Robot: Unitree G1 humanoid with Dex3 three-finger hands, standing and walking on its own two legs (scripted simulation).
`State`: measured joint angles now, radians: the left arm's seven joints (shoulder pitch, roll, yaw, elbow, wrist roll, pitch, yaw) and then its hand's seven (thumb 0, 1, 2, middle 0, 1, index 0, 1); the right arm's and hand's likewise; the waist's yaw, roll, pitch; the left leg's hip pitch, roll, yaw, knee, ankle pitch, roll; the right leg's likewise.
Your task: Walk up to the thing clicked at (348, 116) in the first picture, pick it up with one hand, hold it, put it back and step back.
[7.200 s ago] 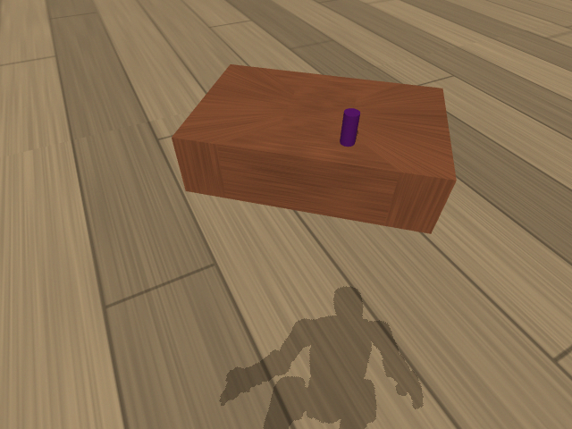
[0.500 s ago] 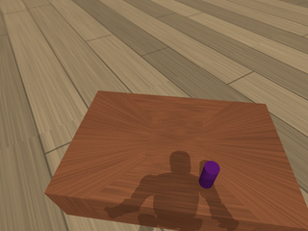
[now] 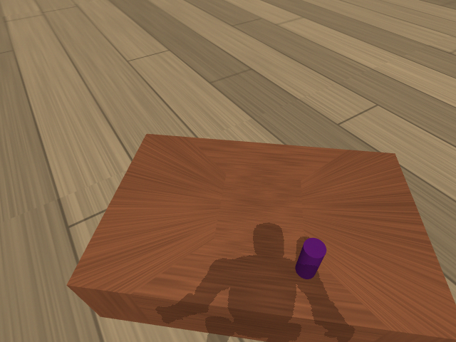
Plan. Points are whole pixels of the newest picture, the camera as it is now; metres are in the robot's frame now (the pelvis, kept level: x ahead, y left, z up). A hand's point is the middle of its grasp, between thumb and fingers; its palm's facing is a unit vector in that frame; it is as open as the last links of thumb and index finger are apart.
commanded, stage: stand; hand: right
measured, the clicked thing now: (309, 259) +0.48 -0.23 -0.38
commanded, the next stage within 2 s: go down in 0.36 s
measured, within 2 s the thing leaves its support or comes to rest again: neither
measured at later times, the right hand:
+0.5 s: hand out of the picture +0.07 -0.25 -0.16, palm faces -0.02 +0.94 -0.33, open 7.4 cm
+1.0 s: hand out of the picture +0.12 -0.28 -0.16, palm faces +0.06 +0.95 -0.31, open 16.3 cm
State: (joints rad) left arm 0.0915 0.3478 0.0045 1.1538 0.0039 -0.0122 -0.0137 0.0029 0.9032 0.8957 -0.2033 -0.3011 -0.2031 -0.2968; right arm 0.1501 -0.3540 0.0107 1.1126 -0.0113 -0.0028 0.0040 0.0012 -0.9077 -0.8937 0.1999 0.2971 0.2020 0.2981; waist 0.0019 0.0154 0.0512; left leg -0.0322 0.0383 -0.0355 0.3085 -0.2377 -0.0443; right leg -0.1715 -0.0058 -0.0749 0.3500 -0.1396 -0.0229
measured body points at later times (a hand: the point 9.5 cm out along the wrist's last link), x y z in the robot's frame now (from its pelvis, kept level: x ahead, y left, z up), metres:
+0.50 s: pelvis +0.00 +0.00 +0.00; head +0.01 -0.01 +0.45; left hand +0.08 +0.30 -0.13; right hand +0.07 -0.30 -0.14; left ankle -0.04 +0.15 -0.75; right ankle +0.03 -0.10 -0.75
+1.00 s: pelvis -0.01 +0.01 -0.03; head +0.05 +0.01 +0.42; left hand +0.14 +0.27 -0.13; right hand +0.12 -0.32 -0.13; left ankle -0.04 +0.15 -0.75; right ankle +0.03 -0.10 -0.75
